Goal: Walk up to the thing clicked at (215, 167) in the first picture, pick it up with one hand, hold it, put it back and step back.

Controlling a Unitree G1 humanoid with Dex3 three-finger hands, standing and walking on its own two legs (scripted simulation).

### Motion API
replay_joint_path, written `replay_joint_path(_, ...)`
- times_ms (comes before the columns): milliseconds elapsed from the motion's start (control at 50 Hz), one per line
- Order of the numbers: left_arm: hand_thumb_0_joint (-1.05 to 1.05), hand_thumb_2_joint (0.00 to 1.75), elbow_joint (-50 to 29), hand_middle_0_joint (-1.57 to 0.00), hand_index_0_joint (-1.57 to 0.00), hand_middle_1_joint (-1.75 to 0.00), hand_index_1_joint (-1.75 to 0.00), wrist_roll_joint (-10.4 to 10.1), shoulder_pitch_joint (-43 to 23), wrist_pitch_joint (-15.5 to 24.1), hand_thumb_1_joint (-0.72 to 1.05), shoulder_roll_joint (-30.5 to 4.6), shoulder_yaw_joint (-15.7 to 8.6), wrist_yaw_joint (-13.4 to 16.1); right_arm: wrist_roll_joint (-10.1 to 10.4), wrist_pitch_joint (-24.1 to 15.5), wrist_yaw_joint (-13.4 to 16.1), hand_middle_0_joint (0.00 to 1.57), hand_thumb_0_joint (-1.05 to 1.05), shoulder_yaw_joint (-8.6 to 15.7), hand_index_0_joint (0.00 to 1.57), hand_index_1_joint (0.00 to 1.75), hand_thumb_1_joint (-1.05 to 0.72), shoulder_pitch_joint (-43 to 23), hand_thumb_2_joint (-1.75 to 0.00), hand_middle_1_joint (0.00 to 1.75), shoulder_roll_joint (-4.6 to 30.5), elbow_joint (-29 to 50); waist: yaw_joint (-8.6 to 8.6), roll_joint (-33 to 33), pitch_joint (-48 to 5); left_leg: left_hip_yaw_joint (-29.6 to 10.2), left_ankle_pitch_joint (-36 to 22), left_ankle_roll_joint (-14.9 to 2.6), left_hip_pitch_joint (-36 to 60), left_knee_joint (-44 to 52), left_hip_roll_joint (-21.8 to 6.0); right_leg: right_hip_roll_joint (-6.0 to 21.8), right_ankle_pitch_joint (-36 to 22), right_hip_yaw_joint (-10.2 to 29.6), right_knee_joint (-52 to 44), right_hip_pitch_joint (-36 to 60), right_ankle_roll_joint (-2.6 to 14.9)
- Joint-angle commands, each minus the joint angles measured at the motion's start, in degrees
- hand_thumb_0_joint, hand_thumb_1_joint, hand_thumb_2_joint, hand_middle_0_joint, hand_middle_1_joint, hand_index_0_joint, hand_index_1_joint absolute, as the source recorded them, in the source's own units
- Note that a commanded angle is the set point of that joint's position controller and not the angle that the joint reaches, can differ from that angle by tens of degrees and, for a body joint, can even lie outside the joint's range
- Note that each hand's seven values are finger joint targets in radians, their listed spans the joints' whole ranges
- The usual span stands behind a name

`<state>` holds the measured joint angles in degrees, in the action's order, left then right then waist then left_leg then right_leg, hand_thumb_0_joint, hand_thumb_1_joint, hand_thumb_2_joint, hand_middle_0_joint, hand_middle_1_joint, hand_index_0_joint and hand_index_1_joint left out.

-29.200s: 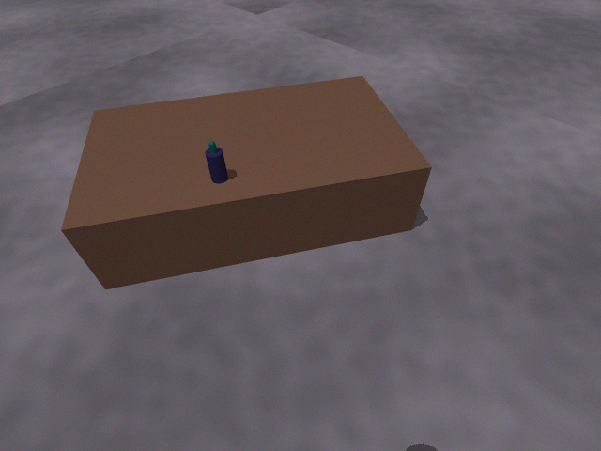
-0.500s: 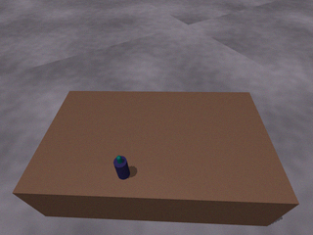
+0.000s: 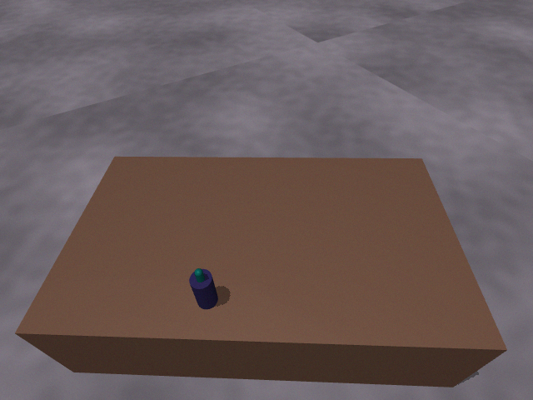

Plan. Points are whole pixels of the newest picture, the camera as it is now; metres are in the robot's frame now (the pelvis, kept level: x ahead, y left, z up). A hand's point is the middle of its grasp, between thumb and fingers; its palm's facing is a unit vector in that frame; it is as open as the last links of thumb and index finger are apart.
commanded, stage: stand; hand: left
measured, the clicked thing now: (203, 286) +0.50 +0.20 -0.34
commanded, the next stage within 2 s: step back in 0.66 s
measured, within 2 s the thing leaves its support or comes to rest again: neither
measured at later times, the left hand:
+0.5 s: hand out of the picture +0.07 +0.24 -0.16, palm faces -0.02 -0.94 -0.34, open 7.4 cm
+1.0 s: hand out of the picture +0.09 +0.30 -0.19, palm faces -0.01 -0.93 -0.36, open 7.4 cm
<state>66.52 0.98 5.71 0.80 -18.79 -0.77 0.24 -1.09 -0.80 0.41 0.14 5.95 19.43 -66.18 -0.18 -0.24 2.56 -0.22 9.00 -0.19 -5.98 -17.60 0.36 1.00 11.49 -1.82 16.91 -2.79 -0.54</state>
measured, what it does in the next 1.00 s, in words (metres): steps on the spot: left foot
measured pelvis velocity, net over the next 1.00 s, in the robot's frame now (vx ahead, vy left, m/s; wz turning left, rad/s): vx -0.05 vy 0.03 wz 0.03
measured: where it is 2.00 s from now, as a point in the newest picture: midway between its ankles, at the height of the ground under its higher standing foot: outside the picture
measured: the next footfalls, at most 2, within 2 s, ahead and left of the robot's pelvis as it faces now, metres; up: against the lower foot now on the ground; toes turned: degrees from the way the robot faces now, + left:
left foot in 0.96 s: -0.02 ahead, +0.13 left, +0.00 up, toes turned -1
right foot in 1.38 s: -0.08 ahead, -0.08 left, +0.00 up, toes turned +0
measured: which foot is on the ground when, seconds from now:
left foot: down 0.00-0.80, up 0.82-0.94, down 0.96-1.00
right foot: down 0.00-0.98, up 1.00-1.00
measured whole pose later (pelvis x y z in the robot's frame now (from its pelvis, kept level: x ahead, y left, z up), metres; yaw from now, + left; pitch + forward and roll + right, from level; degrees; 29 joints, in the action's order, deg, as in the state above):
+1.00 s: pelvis -0.05 +0.03 -0.03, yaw +2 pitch -1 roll -1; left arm 54.0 0.9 1.1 -2.9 -22.6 -4.1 0.4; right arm -1.2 1.8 -0.5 3.7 8.1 22.8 -56.1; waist -1.6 2.1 10.3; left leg -1.7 20.7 -2.1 -15.9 -37.8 2.3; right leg 2.8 21.2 0.8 41.0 -20.1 -0.3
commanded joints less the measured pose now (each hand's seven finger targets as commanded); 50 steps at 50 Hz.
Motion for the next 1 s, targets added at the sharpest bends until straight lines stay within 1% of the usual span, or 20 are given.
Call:
replay_joint_path(0,0.0,0.9,-3.0,-0.2,-0.2,-0.3,-0.3,-0.2,-1.1,1.0,0.9,-11.9,-2.0,0.9,0.3,-1.1,0.7,0.2,0.0,2.1,0.2,0.3,-0.9,-2.1,-0.9,0.3,11.4,2.9,0.25,-0.3,-2.8,-6.1,-8.5,-0.91,0.6,2.4,-7.3,6.9,-6.9,5.3,-3.0,-1.6,1.13)
replay_joint_path(100,0.0,0.9,-3.4,-0.2,-0.2,-0.3,-0.3,-0.3,-1.7,1.0,0.9,-12.1,-2.1,0.8,0.3,-1.1,0.7,0.2,0.0,2.2,0.2,0.3,-0.9,-1.6,-0.9,0.3,11.9,2.7,-0.03,0.1,-3.2,-6.2,-7.1,-0.82,0.3,3.0,-7.3,6.8,-5.7,5.5,-2.9,-1.4,1.36)
replay_joint_path(140,0.0,0.9,-3.5,-0.2,-0.2,-0.3,-0.3,-0.2,-1.7,1.1,0.9,-12.3,-2.1,0.8,0.2,-1.2,0.7,0.2,0.0,2.2,0.2,0.3,-0.9,-1.9,-0.9,0.3,11.7,2.9,0.07,0.3,-4.0,-6.3,-8.6,-0.92,1.1,2.5,-7.5,7.0,-6.7,5.5,-2.6,-1.2,1.52)
replay_joint_path(220,0.0,0.9,-3.3,-0.2,-0.2,-0.3,-0.3,-0.3,-1.5,1.1,0.9,-12.2,-2.0,0.7,0.3,-1.2,0.6,0.2,0.0,2.1,0.2,0.3,-0.9,-1.7,-0.9,0.3,11.8,2.7,-0.01,0.2,-2.4,-6.3,-6.4,-0.62,-0.1,3.2,-7.1,6.8,-5.1,5.4,-2.9,-1.9,1.43)
replay_joint_path(460,0.0,0.9,-4.0,-0.2,-0.2,-0.3,-0.3,-0.5,-1.0,1.3,0.9,-12.6,-1.8,0.8,0.3,-1.2,0.5,0.2,0.0,2.0,0.2,0.3,-0.9,-1.3,-0.9,0.3,11.8,2.8,0.09,0.0,-5.1,-5.8,-12.3,-0.82,1.6,1.7,-7.7,7.2,-11.0,5.6,-2.2,-0.3,1.55)
replay_joint_path(620,0.0,0.9,-4.0,-0.2,-0.2,-0.3,-0.3,-0.4,-0.4,1.2,0.9,-12.3,-1.7,0.7,0.4,-1.1,0.6,0.2,0.0,1.9,0.2,0.3,-0.9,-1.5,-0.9,0.3,12.2,2.9,0.16,-0.4,-3.1,-5.8,-10.4,-0.71,1.2,1.9,-7.6,7.0,-9.4,5.7,-2.9,-1.8,1.31)
replay_joint_path(640,0.0,0.9,-5.4,-0.2,-0.2,-0.3,-0.3,-1.2,-0.5,0.5,0.9,-16.6,-4.8,1.0,0.6,0.0,0.2,0.2,0.0,3.3,0.2,0.3,-0.9,-3.5,-0.9,0.3,14.9,4.8,0.12,0.8,3.2,-6.2,-18.5,-2.69,-4.4,-4.5,-6.4,6.1,-17.6,5.6,2.3,-5.0,2.01)
replay_joint_path(700,0.0,0.9,-7.6,-0.2,-0.2,-0.3,-0.3,-1.4,1.0,0.0,0.9,-16.0,-5.4,1.3,1.3,0.7,0.1,0.2,0.0,3.6,0.2,0.3,-0.9,-1.6,-0.9,0.3,13.2,7.1,-0.28,1.8,-2.0,-4.0,-19.0,-3.02,-4.0,-11.2,-4.6,7.7,-23.3,6.1,4.8,-3.4,4.77)
replay_joint_path(740,0.0,0.9,-10.1,-0.2,-0.2,-0.3,-0.3,-1.1,-0.9,-0.4,0.9,-16.8,-5.9,1.1,1.2,1.4,-0.1,0.2,0.0,4.1,0.2,0.3,-0.9,-0.4,-0.9,0.3,12.9,8.5,-0.92,4.5,-4.1,-2.2,-11.2,-2.49,-5.2,-17.2,-1.6,11.6,-21.6,10.0,3.7,-5.2,8.28)
replay_joint_path(780,0.0,0.9,-12.9,-0.2,-0.2,-0.3,-0.3,-0.4,-4.1,-0.8,0.9,-17.7,-6.4,1.2,0.9,2.3,-0.2,0.2,0.0,4.7,0.2,0.3,-0.9,1.7,-0.9,0.3,12.6,9.4,-1.28,8.4,-5.0,-1.0,7.3,-1.97,-6.2,-26.0,1.6,17.3,-21.9,14.1,3.3,-8.6,12.83)
replay_joint_path(800,0.0,0.9,-14.2,-0.2,-0.2,-0.3,-0.3,0.2,-5.2,-0.9,0.9,-17.9,-6.5,1.2,0.6,2.8,-0.3,0.2,0.0,5.0,0.2,0.3,-0.9,2.5,-0.9,0.3,12.6,10.1,-1.26,9.5,-4.9,-2.5,17.0,-2.38,-8.3,-30.5,2.0,19.4,-23.4,15.3,4.6,-8.7,14.81)
replay_joint_path(820,0.0,0.9,-15.6,-0.2,-0.2,-0.3,-0.3,0.6,-6.5,-1.0,0.9,-18.3,-6.7,1.2,0.4,3.1,-0.5,0.2,0.0,5.2,0.2,0.3,-0.9,4.5,-0.9,0.3,13.1,10.7,-2.04,10.7,-4.8,-4.4,19.4,-3.02,-8.0,-32.9,0.7,21.0,-22.3,16.0,5.2,-11.8,15.36)
replay_joint_path(840,0.0,0.9,-16.5,-0.2,-0.2,-0.3,-0.3,0.6,-8.0,-1.1,0.9,-18.1,-6.7,1.2,0.7,3.2,-0.7,0.2,0.0,5.4,0.2,0.3,-0.9,5.7,-0.9,0.3,13.0,11.0,-2.91,10.5,-4.5,-5.1,20.0,-3.19,-8.0,-32.5,0.2,20.3,-22.1,13.9,6.5,-12.6,14.61)
replay_joint_path(860,0.0,0.9,-17.2,-0.2,-0.2,-0.3,-0.3,0.6,-9.1,-1.2,0.9,-17.7,-6.5,1.2,0.9,3.1,-0.8,0.2,0.0,5.6,0.2,0.3,-0.9,6.1,-0.9,0.3,13.1,11.4,-3.33,10.3,-4.5,-5.0,17.7,-3.53,-8.0,-30.5,0.1,18.6,-21.7,12.0,8.5,-12.7,13.13)
replay_joint_path(880,0.0,0.9,-17.3,-0.2,-0.2,-0.3,-0.3,0.6,-8.3,-1.4,0.9,-16.5,-6.1,1.1,1.0,2.6,-0.8,0.2,0.0,5.6,0.2,0.3,-0.9,5.6,-0.9,0.3,12.7,11.7,-2.58,8.9,-5.0,-3.3,13.5,-3.22,-9.2,-25.5,0.4,15.8,-22.1,9.7,11.6,-9.7,11.64)
replay_joint_path(900,0.0,0.9,-17.7,-0.2,-0.2,-0.3,-0.3,0.4,-7.8,-1.7,0.9,-16.5,-6.0,1.1,0.8,2.2,-0.7,0.2,0.0,5.6,0.2,0.3,-0.9,6.1,-0.9,0.3,12.8,12.1,-2.48,8.2,-5.1,-2.8,3.7,-3.11,-8.8,-18.1,-0.6,13.6,-19.8,8.1,15.3,-9.1,9.11)
replay_joint_path(920,0.0,0.9,-18.2,-0.2,-0.2,-0.3,-0.3,-0.1,-6.8,-2.2,0.9,-15.5,-5.8,1.0,0.4,1.7,-0.4,0.2,0.0,5.9,0.2,0.3,-0.9,5.8,-0.9,0.3,14.0,12.7,-2.25,1.6,-4.7,-6.0,-14.8,-3.12,-8.5,-9.3,-4.3,8.6,-14.3,4.8,21.4,-8.9,6.01)
replay_joint_path(940,0.0,0.9,-19.0,-0.2,-0.2,-0.3,-0.3,-1.0,-6.3,-2.6,0.9,-13.1,-5.4,1.0,-0.4,1.3,-0.1,0.2,0.0,6.8,0.2,0.3,-0.9,4.4,-0.9,0.3,17.4,13.5,-1.42,-8.5,-5.4,-16.5,-30.5,-5.57,-4.8,-6.3,-10.7,-0.3,-4.3,2.3,30.9,-13.8,2.78)
replay_joint_path(960,0.0,0.9,-19.0,-0.2,-0.2,-0.3,-0.3,-1.1,-5.7,-3.1,0.9,-11.5,-5.3,1.4,-0.8,1.0,0.1,0.2,0.0,7.4,0.2,0.3,-0.9,5.7,-0.9,0.3,19.4,13.7,-1.74,-11.8,-5.0,-24.9,-38.1,-9.64,2.0,-5.0,-15.8,-7.0,21.5,5.7,36.8,-23.5,2.59)
replay_joint_path(980,0.0,0.9,-18.7,-0.2,-0.2,-0.3,-0.3,-0.6,-3.0,-3.7,0.9,-11.9,-5.2,1.8,-0.7,0.9,0.4,0.2,0.0,7.5,0.2,0.3,-0.9,6.5,-0.9,0.3,19.1,13.9,-0.97,-6.6,-6.0,-22.3,-41.5,-12.12,1.8,-7.7,-17.3,-6.1,25.7,9.8,43.6,-22.8,2.55)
